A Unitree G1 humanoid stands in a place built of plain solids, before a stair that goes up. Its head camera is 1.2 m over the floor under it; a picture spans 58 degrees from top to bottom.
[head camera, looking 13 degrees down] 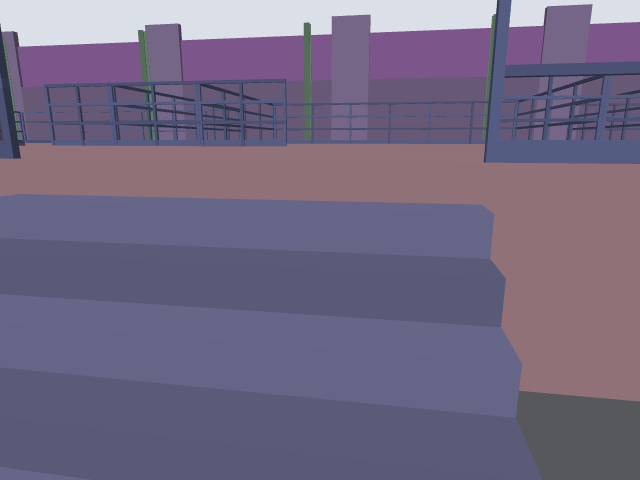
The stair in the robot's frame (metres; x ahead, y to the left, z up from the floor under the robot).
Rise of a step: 0.18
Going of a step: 0.26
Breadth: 2.40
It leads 10 degrees to the right of straight ahead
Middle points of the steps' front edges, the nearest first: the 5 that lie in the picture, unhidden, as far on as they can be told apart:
1.12 0.62 0.37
1.37 0.58 0.55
1.63 0.54 0.73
1.89 0.49 0.92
2.14 0.45 1.10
